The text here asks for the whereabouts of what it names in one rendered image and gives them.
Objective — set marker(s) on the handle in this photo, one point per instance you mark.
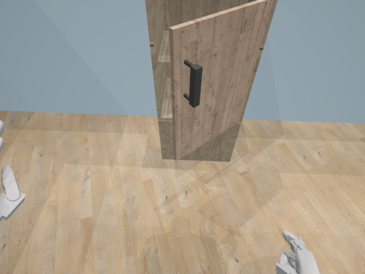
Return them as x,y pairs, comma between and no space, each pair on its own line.
195,84

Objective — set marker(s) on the left robot hand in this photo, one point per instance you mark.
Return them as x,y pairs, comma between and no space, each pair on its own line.
12,198

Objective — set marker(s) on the right robot hand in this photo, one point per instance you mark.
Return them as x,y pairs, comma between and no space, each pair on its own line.
303,262

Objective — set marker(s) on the cupboard door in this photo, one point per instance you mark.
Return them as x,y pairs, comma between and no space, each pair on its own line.
226,46

